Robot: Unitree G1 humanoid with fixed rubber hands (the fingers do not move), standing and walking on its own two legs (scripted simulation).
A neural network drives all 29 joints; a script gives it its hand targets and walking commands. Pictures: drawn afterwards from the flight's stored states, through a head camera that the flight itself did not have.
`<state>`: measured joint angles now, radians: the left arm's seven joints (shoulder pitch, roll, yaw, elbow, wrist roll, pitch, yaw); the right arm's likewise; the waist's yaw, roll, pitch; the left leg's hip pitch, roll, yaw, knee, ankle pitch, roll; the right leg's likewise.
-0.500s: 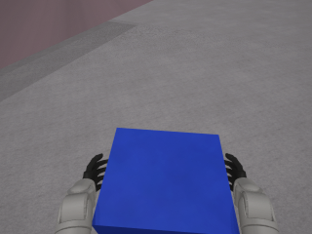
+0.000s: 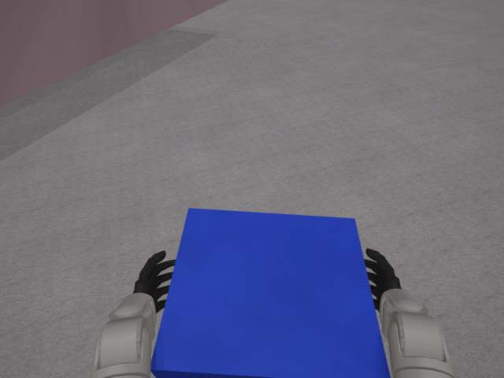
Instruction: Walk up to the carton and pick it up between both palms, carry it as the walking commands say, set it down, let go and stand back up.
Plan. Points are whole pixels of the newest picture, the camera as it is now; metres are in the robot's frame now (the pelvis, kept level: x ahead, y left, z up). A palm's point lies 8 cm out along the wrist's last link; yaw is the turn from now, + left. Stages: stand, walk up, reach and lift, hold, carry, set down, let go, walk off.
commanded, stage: carry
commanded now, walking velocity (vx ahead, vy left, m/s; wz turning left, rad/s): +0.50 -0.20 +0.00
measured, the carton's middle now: (265, 311) +0.27 +0.00 -0.04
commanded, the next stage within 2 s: none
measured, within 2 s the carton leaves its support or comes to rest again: neither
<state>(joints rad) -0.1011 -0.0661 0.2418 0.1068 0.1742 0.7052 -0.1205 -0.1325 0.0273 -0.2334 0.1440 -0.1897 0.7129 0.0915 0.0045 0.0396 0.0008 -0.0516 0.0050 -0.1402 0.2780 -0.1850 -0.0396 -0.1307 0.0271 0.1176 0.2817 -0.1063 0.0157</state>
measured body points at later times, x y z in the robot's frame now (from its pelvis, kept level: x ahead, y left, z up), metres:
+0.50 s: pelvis +0.12 -0.07 -0.02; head +0.08 -0.06 +0.43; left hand +0.39 +0.10 +0.04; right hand +0.37 -0.28 +0.03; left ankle +0.10 +0.05 -0.75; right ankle +0.06 -0.13 -0.74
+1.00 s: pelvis +0.43 -0.19 -0.02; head +0.42 -0.20 +0.43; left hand +0.70 -0.02 +0.05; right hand +0.66 -0.39 +0.02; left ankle +0.29 -0.04 -0.75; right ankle +0.30 -0.27 -0.69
